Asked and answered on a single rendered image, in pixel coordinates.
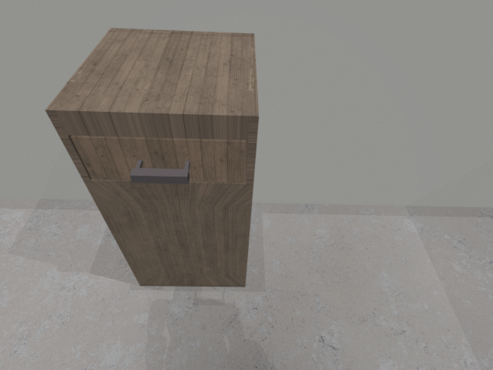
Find handle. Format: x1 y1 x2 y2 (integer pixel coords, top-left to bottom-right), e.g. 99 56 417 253
129 160 190 184

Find cabinet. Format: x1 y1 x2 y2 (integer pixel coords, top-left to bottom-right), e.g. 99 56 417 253
45 28 259 287

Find drawer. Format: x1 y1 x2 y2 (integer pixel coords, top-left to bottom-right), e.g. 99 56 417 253
71 136 247 183

